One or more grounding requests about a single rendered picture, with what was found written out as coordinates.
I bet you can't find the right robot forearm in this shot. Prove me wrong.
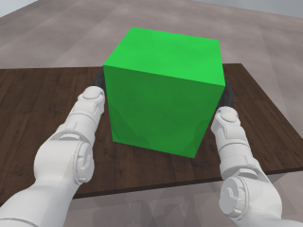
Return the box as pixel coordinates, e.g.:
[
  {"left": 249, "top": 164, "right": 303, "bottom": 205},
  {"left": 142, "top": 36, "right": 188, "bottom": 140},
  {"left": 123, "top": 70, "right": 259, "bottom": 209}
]
[{"left": 210, "top": 106, "right": 282, "bottom": 215}]

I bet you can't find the robot left upper arm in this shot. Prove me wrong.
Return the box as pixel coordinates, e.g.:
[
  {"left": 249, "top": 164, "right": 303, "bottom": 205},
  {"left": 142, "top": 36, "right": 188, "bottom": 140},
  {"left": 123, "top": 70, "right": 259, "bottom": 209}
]
[{"left": 0, "top": 140, "right": 95, "bottom": 227}]

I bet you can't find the right robot hand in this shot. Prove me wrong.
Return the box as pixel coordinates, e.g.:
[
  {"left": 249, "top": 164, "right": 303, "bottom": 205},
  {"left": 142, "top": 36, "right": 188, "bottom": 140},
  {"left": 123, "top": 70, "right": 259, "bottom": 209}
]
[{"left": 216, "top": 79, "right": 234, "bottom": 111}]

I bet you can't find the table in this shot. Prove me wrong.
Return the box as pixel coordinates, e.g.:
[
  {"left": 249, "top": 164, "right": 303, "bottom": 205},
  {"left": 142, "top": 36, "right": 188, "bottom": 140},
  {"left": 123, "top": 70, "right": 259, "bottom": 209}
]
[{"left": 0, "top": 63, "right": 303, "bottom": 207}]

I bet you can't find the robot right upper arm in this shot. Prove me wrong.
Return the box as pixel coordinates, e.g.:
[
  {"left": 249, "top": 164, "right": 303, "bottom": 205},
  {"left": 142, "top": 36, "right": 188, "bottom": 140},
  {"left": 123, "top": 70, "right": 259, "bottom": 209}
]
[{"left": 219, "top": 175, "right": 303, "bottom": 227}]

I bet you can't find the carton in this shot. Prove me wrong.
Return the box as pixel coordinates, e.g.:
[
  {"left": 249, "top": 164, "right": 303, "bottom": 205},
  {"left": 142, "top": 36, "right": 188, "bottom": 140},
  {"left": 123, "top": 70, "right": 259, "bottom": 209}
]
[{"left": 103, "top": 27, "right": 225, "bottom": 159}]

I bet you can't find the left robot forearm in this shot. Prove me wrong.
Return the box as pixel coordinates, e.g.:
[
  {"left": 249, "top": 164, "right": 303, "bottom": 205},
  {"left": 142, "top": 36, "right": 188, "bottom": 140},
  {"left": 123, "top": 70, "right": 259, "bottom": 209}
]
[{"left": 33, "top": 86, "right": 105, "bottom": 179}]

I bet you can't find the left robot hand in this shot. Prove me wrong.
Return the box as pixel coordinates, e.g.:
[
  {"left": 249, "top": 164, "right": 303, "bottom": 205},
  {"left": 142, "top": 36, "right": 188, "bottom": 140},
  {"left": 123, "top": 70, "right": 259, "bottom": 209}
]
[{"left": 92, "top": 65, "right": 107, "bottom": 96}]

